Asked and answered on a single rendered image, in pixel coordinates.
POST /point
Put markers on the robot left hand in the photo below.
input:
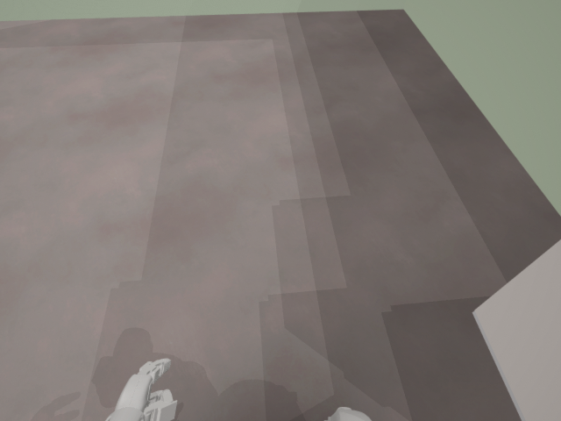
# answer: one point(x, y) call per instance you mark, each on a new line
point(156, 406)

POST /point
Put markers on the fridge door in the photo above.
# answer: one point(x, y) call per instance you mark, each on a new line
point(522, 322)

